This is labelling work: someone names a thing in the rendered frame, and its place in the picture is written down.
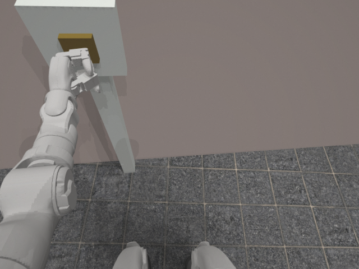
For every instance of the robot left hand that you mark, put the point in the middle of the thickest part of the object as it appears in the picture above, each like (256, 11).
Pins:
(63, 77)

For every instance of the button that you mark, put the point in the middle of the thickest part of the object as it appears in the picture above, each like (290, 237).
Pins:
(76, 41)

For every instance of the robot left forearm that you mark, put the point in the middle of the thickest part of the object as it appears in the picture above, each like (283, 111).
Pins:
(56, 141)

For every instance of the panel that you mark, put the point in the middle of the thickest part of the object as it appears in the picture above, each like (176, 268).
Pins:
(46, 19)

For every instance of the left robot upper arm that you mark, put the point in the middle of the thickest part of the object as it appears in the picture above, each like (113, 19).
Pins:
(33, 201)

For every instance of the right robot thigh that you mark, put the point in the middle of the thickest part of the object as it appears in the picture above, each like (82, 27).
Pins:
(210, 257)

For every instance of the robot left shin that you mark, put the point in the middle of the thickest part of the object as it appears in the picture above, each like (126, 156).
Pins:
(132, 244)

